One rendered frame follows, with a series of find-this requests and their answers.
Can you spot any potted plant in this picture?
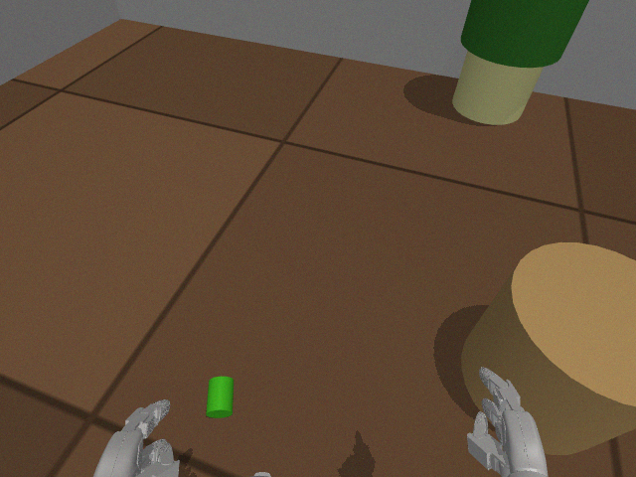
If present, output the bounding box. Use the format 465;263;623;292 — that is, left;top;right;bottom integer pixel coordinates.
452;0;589;125

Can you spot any left robot hand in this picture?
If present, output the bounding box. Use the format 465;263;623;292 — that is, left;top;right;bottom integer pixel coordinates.
93;399;180;477

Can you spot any right robot hand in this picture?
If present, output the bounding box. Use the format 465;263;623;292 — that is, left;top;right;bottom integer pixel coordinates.
467;367;549;477

